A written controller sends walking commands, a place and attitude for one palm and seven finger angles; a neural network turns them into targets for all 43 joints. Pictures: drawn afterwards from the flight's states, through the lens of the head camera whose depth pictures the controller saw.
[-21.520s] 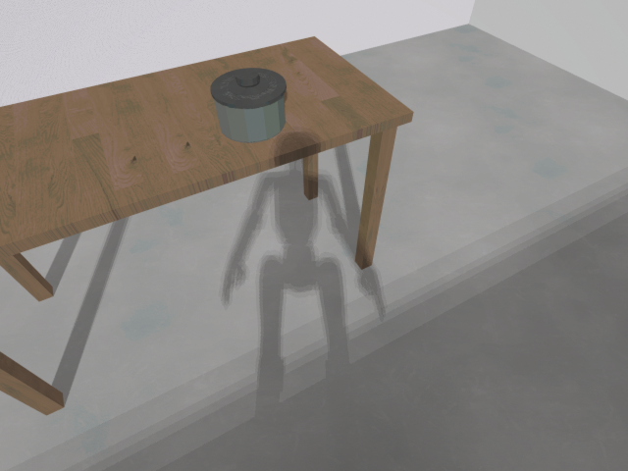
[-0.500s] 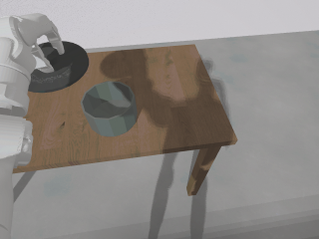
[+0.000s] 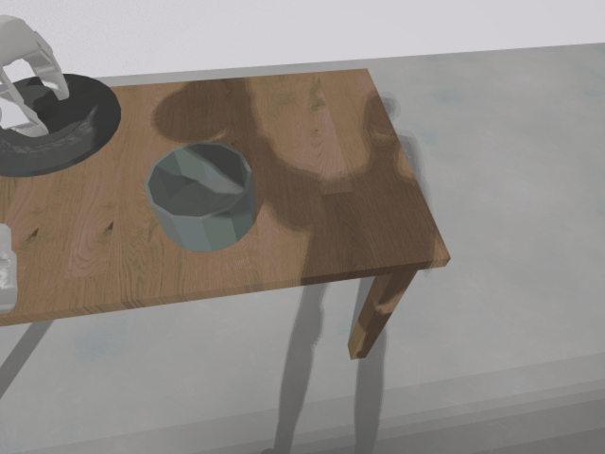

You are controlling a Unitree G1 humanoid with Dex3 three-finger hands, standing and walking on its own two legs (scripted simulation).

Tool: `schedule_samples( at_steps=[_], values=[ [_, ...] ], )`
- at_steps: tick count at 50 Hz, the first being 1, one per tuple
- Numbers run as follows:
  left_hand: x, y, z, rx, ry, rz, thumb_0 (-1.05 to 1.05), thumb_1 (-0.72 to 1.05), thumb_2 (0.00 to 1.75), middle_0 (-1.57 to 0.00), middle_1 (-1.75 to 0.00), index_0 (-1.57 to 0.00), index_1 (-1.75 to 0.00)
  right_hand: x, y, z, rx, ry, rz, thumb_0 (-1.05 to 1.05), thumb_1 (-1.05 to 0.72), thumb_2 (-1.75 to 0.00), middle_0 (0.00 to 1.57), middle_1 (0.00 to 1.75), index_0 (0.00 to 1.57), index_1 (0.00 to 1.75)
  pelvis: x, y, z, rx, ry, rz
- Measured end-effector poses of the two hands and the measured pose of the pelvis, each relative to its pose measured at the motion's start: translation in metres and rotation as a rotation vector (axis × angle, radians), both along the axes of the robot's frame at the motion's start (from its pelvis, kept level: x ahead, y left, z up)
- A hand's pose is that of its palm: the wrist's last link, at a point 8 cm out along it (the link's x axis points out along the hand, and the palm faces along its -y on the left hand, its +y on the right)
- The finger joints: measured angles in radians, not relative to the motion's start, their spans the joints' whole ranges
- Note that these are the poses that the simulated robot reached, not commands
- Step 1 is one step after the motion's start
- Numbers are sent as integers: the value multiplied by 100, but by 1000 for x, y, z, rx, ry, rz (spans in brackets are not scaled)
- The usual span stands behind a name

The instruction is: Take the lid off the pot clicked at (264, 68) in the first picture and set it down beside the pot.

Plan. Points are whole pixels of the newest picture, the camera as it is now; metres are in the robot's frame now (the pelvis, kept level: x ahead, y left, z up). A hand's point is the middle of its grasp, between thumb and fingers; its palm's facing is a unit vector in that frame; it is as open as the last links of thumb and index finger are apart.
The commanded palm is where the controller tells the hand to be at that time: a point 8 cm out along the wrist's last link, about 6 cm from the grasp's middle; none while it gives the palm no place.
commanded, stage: move the lid sideways beside the pot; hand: left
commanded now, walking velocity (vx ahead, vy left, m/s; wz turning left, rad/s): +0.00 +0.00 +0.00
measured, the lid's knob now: (33, 104) +0.50 +0.31 +0.18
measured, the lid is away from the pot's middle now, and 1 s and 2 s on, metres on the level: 0.16 0.22 0.22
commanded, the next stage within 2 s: lower the lid onto the table in 0.60 s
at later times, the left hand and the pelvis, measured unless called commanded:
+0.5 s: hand out of the picture +0.45 +0.37 +0.20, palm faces -0.33 -0.20 -0.92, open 8.3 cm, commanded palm +0.48 +0.37 +0.28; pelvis +0.00 +0.01 +0.00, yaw +0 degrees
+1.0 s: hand out of the picture +0.46 +0.36 +0.19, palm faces -0.36 -0.21 -0.91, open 8.3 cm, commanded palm +0.50 +0.37 +0.26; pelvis +0.00 +0.01 -0.01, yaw -1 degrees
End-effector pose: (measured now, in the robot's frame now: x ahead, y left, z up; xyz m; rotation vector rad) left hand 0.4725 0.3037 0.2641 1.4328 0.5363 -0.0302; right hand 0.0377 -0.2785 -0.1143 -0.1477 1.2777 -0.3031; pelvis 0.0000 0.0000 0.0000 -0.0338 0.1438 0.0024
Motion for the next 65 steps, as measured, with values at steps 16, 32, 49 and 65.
schedule_samples(
  at_steps=[16, 32, 49, 65],
  values=[
    [-9, 51, -4, -8, 11, 82, -2, 15, 73, -65, -102, -61, -99, -8, 0, 3, -20, 51, -15, 1, -91, -89, 20, 30, 20, 30, 3, 3, -2, -8, 20, -4],
    [-22, 71, 0, 9, 12, 113, -1, 15, 73, -65, -102, -61, -99, -15, 7, 2, -23, 66, 1, 1, -91, -89, 20, 30, 20, 30, -3, 7, -4, -15, 27, 6],
    [-11, 57, -19, -22, 45, 75, -1, 15, 73, -65, -102, -61, -99, -35, 4, 3, -48, 83, -32, 1, -91, -89, 20, 30, 20, 30, -5, 6, -5, -16, 34, -8],
    [-5, 67, -39, -14, 77, 91, -1, 16, 73, -65, -102, -60, -99, -41, 2, 2, -53, 126, -55, 1, -91, -89, 20, 30, 20, 30, 2, 5, -8, -20, 60, -13]
  ],
)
